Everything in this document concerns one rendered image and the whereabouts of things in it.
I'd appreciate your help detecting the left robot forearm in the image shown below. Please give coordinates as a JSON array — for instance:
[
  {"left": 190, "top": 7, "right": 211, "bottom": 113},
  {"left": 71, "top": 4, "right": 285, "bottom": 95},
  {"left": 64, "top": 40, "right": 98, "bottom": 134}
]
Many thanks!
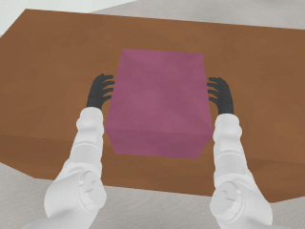
[{"left": 44, "top": 107, "right": 105, "bottom": 212}]

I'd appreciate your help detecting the robot left hand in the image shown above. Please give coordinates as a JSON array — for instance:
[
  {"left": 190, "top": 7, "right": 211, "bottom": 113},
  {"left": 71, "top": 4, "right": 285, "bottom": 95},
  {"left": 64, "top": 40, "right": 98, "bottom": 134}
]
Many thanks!
[{"left": 86, "top": 73, "right": 115, "bottom": 110}]

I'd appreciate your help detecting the robot right hand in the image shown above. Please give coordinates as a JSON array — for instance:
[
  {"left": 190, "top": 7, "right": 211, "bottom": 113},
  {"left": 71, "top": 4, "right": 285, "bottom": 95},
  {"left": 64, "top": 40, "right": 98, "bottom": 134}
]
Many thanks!
[{"left": 207, "top": 77, "right": 234, "bottom": 115}]

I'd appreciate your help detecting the robot left upper arm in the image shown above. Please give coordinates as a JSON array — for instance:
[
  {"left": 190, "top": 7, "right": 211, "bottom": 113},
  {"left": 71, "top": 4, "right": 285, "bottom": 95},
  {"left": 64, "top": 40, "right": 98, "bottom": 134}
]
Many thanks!
[{"left": 21, "top": 170, "right": 107, "bottom": 229}]

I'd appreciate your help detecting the carton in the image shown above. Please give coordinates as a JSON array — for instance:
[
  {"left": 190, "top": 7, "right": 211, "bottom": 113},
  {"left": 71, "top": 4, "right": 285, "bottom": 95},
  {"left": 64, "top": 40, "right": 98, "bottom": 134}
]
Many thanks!
[{"left": 105, "top": 49, "right": 214, "bottom": 159}]

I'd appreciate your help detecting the pedestal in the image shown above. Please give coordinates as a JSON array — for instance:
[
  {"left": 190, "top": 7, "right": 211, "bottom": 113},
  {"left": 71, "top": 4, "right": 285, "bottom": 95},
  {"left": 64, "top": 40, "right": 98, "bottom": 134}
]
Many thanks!
[{"left": 0, "top": 9, "right": 305, "bottom": 203}]

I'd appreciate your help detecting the robot right upper arm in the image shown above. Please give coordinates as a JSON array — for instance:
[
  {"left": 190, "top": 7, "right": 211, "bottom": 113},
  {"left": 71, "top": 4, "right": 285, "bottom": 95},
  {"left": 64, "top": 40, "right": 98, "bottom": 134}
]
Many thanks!
[{"left": 210, "top": 181, "right": 291, "bottom": 229}]

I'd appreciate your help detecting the right robot forearm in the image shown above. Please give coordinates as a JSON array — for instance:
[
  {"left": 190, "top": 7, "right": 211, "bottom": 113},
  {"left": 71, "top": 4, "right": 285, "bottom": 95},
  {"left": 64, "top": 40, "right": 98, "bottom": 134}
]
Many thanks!
[{"left": 213, "top": 114, "right": 264, "bottom": 198}]

